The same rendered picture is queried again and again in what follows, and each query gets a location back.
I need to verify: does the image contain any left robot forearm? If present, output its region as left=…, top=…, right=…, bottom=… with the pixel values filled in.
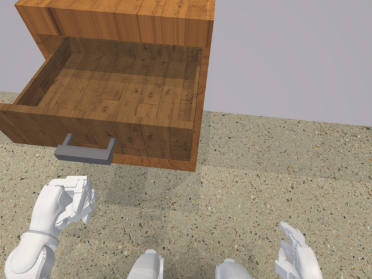
left=4, top=231, right=59, bottom=279

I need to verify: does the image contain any right robot thigh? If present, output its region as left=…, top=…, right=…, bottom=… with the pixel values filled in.
left=215, top=262, right=253, bottom=279

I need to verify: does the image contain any drawer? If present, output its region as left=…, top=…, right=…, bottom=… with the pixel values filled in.
left=0, top=36, right=202, bottom=162

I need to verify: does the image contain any robot thigh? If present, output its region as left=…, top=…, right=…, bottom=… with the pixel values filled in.
left=215, top=262, right=253, bottom=279
left=127, top=253, right=164, bottom=279

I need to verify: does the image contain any handle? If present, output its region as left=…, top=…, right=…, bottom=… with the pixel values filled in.
left=54, top=133, right=116, bottom=166

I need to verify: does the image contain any robot left hand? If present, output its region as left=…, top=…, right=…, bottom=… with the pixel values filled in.
left=29, top=176, right=97, bottom=237

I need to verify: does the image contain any robot right hand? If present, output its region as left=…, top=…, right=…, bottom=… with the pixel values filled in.
left=275, top=221, right=323, bottom=279

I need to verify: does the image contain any cabinet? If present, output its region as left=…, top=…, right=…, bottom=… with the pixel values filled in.
left=14, top=0, right=216, bottom=172

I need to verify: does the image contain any left robot thigh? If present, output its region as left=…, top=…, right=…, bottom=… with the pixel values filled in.
left=127, top=253, right=164, bottom=279

